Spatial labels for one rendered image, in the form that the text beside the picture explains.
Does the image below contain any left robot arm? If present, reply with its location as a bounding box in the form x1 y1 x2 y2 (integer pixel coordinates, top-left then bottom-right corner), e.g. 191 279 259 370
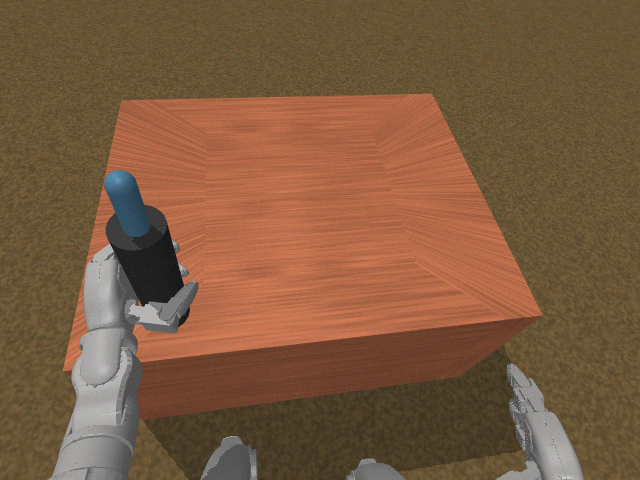
48 327 143 480

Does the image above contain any left robot hand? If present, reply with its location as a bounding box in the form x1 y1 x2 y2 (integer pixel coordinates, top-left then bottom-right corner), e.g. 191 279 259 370
83 240 199 334

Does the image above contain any right robot hand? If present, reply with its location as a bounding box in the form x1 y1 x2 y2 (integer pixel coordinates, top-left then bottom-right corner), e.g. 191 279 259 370
496 363 584 480

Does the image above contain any bottle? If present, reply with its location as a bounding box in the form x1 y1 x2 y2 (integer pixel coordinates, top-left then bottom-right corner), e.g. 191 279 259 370
104 170 190 327

